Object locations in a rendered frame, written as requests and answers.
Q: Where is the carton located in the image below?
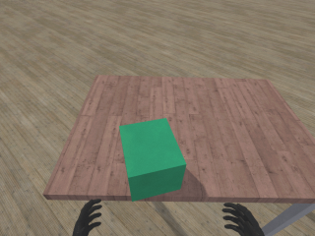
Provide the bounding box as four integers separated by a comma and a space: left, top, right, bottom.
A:
119, 118, 187, 202

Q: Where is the robot right hand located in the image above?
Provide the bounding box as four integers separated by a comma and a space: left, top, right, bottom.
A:
222, 203, 265, 236

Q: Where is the table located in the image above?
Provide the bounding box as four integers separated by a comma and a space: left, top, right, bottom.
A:
43, 75, 315, 236

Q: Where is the robot left hand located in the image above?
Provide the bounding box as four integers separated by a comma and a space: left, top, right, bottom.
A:
72, 199, 102, 236

